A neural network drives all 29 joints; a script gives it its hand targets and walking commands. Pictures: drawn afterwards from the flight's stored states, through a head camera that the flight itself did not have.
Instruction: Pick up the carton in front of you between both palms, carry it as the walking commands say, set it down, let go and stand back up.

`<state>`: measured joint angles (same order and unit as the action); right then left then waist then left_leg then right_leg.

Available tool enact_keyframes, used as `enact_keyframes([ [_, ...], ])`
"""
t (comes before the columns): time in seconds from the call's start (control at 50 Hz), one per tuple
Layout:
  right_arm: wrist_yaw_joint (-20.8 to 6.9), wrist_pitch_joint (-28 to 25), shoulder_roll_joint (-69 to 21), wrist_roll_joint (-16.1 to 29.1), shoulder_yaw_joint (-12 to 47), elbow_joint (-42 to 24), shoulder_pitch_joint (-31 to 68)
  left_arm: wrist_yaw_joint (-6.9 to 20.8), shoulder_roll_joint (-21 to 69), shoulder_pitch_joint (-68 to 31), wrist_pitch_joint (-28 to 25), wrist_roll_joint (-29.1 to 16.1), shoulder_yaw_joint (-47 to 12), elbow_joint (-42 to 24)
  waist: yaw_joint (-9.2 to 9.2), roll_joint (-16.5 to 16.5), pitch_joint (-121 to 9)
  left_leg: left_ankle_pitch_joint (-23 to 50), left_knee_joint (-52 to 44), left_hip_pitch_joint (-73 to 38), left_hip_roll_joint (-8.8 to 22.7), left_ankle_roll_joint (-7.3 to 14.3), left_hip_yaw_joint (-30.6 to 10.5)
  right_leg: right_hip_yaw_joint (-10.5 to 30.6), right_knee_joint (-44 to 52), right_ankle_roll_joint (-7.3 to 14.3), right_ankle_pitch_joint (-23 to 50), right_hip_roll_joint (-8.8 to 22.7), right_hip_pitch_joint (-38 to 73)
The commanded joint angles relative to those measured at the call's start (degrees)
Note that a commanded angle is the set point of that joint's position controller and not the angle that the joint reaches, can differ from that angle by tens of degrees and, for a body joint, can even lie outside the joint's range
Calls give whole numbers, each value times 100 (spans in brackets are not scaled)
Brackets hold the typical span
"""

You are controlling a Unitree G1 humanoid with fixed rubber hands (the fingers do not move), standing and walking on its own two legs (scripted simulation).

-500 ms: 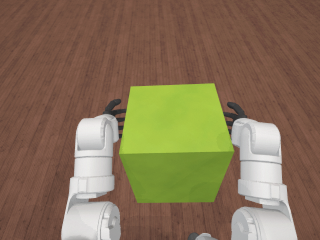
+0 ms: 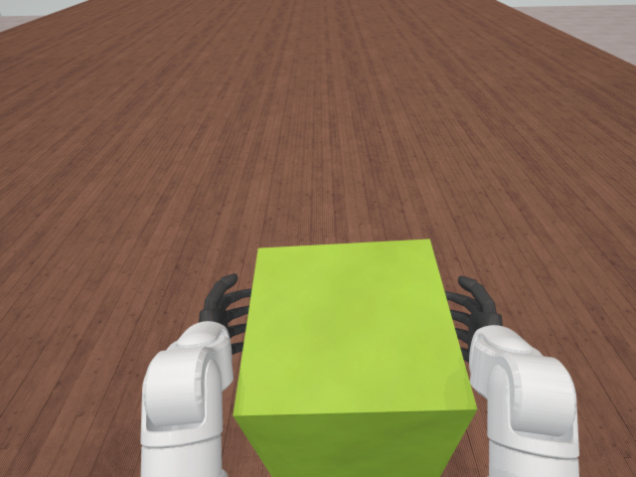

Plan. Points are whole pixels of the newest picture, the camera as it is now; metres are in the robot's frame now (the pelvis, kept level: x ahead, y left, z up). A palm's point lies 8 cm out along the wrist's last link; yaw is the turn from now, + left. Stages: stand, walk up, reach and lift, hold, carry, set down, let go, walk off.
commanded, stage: carry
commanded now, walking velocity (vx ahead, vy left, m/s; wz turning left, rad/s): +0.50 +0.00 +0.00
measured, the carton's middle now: (349, 368) +0.27 +0.00 +0.03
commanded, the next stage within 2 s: none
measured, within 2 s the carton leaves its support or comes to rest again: neither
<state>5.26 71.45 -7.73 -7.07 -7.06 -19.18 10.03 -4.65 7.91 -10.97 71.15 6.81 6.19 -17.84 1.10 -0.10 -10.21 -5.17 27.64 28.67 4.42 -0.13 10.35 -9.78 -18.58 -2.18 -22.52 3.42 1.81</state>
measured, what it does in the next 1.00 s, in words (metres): walks ahead: left foot, then right foot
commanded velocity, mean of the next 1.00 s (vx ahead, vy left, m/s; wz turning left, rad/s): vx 0.14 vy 0.00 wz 0.00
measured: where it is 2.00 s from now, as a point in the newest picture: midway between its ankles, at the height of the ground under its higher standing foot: outside the picture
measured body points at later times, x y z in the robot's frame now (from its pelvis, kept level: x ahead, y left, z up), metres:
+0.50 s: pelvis +0.29 -0.01 +0.00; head +0.26 -0.01 +0.44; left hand +0.57 +0.14 +0.10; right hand +0.56 -0.17 +0.10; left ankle +0.15 +0.10 -0.73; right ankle +0.42 -0.11 -0.73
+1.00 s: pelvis +0.43 +0.00 +0.00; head +0.39 +0.00 +0.45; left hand +0.70 +0.15 +0.09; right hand +0.71 -0.15 +0.09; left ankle +0.37 +0.11 -0.73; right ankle +0.42 -0.11 -0.73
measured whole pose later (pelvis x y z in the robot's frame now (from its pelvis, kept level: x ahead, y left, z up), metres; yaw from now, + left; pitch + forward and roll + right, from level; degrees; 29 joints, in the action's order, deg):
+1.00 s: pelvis +0.43 +0.00 +0.00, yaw +0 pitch +4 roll +0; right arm 5.1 69.5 -8.0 -7.7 -7.9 -12.3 11.8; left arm -4.6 8.0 -11.9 69.7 7.4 7.9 -12.4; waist 0.0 0.0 -10.1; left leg -20.5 30.2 12.7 3.4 -0.7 7.7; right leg -12.1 -31.3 0.6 -16.6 4.2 -17.5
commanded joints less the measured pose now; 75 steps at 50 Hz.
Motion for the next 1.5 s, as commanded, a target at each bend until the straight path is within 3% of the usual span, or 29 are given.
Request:
enact_keyframes([
  [0.0,-1491,109,-4608,2226,3868,259,2666,1435,4665,-2671,118,-2235,-3899,118,-154,-453,-522,-552,-56,-2087,-333,120,443,-156,-1065,393,2393,689,-1124],
  [0.02,-1498,103,-4515,2180,3762,436,2687,1423,4592,-2816,156,-2239,-3906,141,-259,393,-672,-1378,-577,-3056,573,355,-1100,-284,-2398,103,1865,313,-2218],
  [0.04,-1500,71,-4507,2161,3702,624,2739,1412,4667,-3095,201,-2316,-3990,61,-305,1926,-1094,-1838,-1298,-4112,1842,1133,-3463,-134,-4142,-74,261,-255,-3642],
  [0.06,-1501,43,-4697,2221,3698,682,2700,1438,4809,-3205,192,-2396,-4000,142,-251,1846,-1024,-1075,-1567,-4032,2049,1301,-3983,515,-4984,62,-679,-240,-4292],
  [0.08,-1507,4,-4906,2298,3759,547,2804,1462,5055,-3218,146,-2471,-4042,219,-253,1317,-1086,-556,-1425,-3779,1941,1278,-3472,806,-5312,207,-568,60,-4358],
  [0.1,-1522,-49,-5144,2389,3835,417,2976,1481,5279,-3229,75,-2520,-4061,240,-252,721,-1168,-543,-1338,-3506,1848,1158,-3065,919,-5313,269,-280,290,-4351],
  [0.12,-1544,-105,-5356,2456,3913,308,3137,1488,5472,-3212,-1,-2533,-4060,262,-215,392,-1119,-716,-1482,-3107,1740,940,-2617,1005,-4966,285,117,466,-4203],
  [0.14,-1567,-161,-5487,2513,3989,237,3254,1479,5575,-3184,-74,-2496,-4070,248,-177,380,-1120,-1027,-1667,-2755,1610,777,-2168,993,-4589,267,434,536,-3952],
  [0.18,-1612,-263,-5602,2580,4080,190,3224,1425,5651,-3043,-201,-2381,-4107,198,-169,658,-1080,-1300,-1910,-2490,1406,684,-1573,744,-3937,206,793,471,-3713],
  [0.26,-1661,-352,-5435,2629,4181,92,2994,1321,5613,-2668,-352,-2194,-4145,110,-195,659,-853,-1020,-2154,-2668,1283,783,-1089,433,-2512,64,1374,411,-3857],
  [0.28,-1659,-351,-5362,2638,4199,16,2969,1305,5558,-2596,-359,-2182,-4141,61,-204,664,-786,-848,-2132,-2727,1221,763,-967,354,-2197,66,1560,371,-3832],
  [0.4,-1546,-188,-4825,2470,4081,-178,2629,1272,5001,-2517,-152,-2253,-4069,-279,-247,874,-572,1921,-1088,-2937,894,475,-105,-153,-1036,167,2427,-54,-2998],
  [0.44,-1514,-104,-4685,2366,4006,-95,2550,1293,4839,-2449,-58,-2253,-4011,-221,-176,715,-596,2061,-237,-2756,670,185,217,-421,-268,153,2990,-233,-2074],
  [0.46,-1504,-65,-4596,2314,3965,-33,2498,1311,4749,-2466,-16,-2226,-3970,-189,-163,564,-676,2059,281,-2339,552,-25,274,-411,-36,149,3359,-140,-1265],
  [0.48,-1495,-29,-4473,2282,3930,14,2515,1327,4649,-2453,30,-2189,-3900,-138,-136,257,-956,930,928,-1713,428,-272,180,313,-265,196,4725,606,-285],
  [0.5,-1476,46,-4509,2349,4009,18,2747,1330,4562,-2497,56,-2162,-3837,-3,-77,-828,-1568,-1185,2078,-708,124,-382,-96,1604,-947,830,7183,1833,1126],
  [0.52,-1473,107,-4645,2479,4039,7,2766,1330,4565,-2324,32,-2182,-3738,177,2,-1320,-2024,-2677,2572,24,-199,-402,-406,2175,-753,1416,6859,2058,1723],
  [0.54,-1493,91,-4799,2521,4071,-44,2831,1350,4788,-2282,-9,-2238,-3738,132,-22,-1208,-1899,-2902,2586,69,-105,-339,-675,2170,-320,1377,5785,1998,1244],
  [0.58,-1526,-3,-5181,2575,4163,-159,3257,1404,5286,-2674,-85,-2349,-3841,-94,-91,-843,-1646,-2948,1599,-379,71,-141,-862,1660,73,1049,4324,1741,342],
  [0.62,-1502,-104,-5393,2605,4268,-291,3405,1456,5526,-2885,-151,-2436,-3905,-228,-86,-883,-1597,-2304,718,-1041,-55,-129,-606,1059,212,809,3387,1407,-205],
  [0.66,-1451,-183,-5399,2525,4312,-383,3267,1480,5524,-2796,-207,-2457,-3949,-278,-81,-877,-1747,-1612,235,-1406,-74,-142,-402,715,104,772,2969,1245,-292],
  [0.7,-1425,-207,-5274,2427,4310,-466,3143,1487,5404,-2758,-234,-2445,-3983,-330,-107,-669,-1706,-439,-516,-1898,48,-178,-320,446,-95,643,2633,1037,-588],
  [0.72,-1427,-179,-5251,2409,4289,-425,3032,1484,5305,-2693,-223,-2399,-3975,-304,-116,-551,-1670,-125,-666,-2095,285,-195,-448,371,-151,516,2272,969,-774],
  [0.74,-1432,-149,-5202,2364,4240,-361,3010,1492,5251,-2726,-189,-2381,-3981,-261,-112,-258,-1517,147,-649,-2044,593,-174,-715,251,-362,384,2281,839,-818],
  [0.78,-1467,-81,-5060,2266,4117,-34,2822,1490,5127,-2684,-96,-2375,-3996,-89,-92,181,-1295,1025,-149,-2000,723,-66,-742,338,-706,285,2930,748,-991],
  [0.86,-1520,-50,-4939,2216,3941,486,2604,1458,4987,-2598,-27,-2270,-3951,256,-107,221,-1152,2255,87,-1899,622,-63,-719,326,-1215,244,4050,710,-1022],
  [0.96,-1549,-157,-5116,2277,3993,547,2908,1454,5168,-2851,-128,-2277,-4004,380,-114,204,-1180,2706,223,-1936,567,-54,-684,287,-1382,198,4035,642,-1053],
  [1.22,-1627,-1109,-5123,1893,3973,881,2874,1505,5189,-2731,-1087,-1816,-3867,802,-117,78,-1179,1671,190,-1930,529,51,-730,356,-1318,257,3267,683,-1044],
  [1.48,-1649,-2458,-4827,870,2803,2339,3017,1568,4878,-2828,-2419,-799,-2681,2303,-113,28,-718,214,-247,-1630,498,135,-777,439,-827,270,2123,699,-1241],
])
